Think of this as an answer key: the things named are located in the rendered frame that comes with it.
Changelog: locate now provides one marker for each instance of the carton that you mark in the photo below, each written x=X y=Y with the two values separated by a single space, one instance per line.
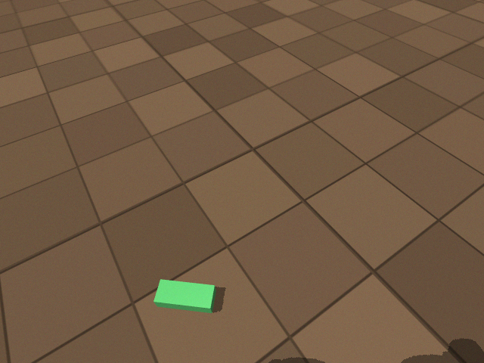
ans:
x=185 y=296

